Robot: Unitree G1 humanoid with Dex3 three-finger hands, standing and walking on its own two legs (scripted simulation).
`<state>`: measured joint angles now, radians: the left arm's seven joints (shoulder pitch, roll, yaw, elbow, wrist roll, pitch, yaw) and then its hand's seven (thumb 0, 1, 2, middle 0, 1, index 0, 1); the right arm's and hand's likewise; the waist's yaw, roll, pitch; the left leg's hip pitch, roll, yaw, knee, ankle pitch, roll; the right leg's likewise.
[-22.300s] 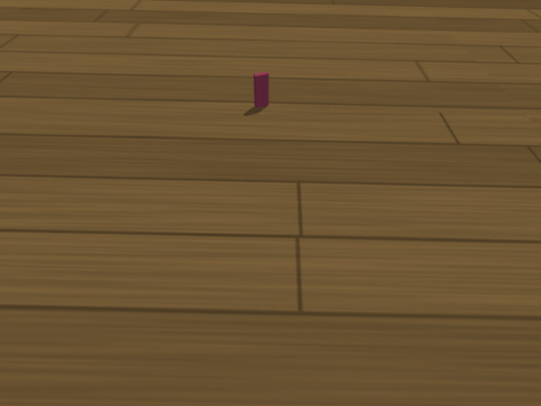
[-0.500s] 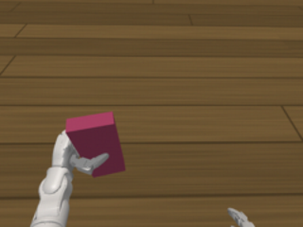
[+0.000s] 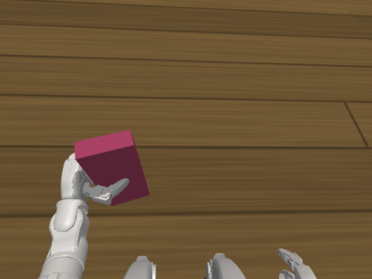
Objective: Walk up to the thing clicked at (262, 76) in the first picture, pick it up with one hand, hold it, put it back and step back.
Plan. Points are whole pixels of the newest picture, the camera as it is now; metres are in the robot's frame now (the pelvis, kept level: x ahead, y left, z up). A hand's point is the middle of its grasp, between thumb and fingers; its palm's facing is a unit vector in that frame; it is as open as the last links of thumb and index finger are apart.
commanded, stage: crouch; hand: left
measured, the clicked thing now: (119, 174) +0.35 +0.14 +0.00
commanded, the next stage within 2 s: lower in 1.54 s
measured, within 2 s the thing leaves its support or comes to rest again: neither
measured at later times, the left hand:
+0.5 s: hand (120, 201) +0.37 +0.19 -0.25, palm faces +0.06 -1.00 -0.01, open 8.3 cm
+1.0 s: hand (127, 210) +0.37 +0.19 -0.38, palm faces +0.05 -1.00 -0.02, open 8.3 cm
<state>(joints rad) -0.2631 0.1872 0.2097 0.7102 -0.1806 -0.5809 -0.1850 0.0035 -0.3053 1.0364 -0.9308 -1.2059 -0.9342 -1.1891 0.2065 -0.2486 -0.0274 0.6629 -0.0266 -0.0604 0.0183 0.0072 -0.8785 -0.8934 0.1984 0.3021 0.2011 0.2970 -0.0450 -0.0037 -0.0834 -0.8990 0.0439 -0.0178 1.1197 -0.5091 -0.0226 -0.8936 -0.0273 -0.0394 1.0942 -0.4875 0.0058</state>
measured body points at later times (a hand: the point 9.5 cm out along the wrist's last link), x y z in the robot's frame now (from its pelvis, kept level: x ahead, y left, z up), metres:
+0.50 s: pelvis -0.06 +0.00 -0.21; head +0.13 +0.03 +0.19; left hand +0.36 +0.24 -0.24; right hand +0.08 -0.26 -0.35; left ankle +0.01 +0.13 -0.66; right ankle +0.02 -0.13 -0.66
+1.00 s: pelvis -0.08 +0.01 -0.34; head +0.12 +0.05 +0.06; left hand +0.37 +0.24 -0.38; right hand +0.01 -0.27 -0.46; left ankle +0.01 +0.13 -0.66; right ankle +0.02 -0.13 -0.66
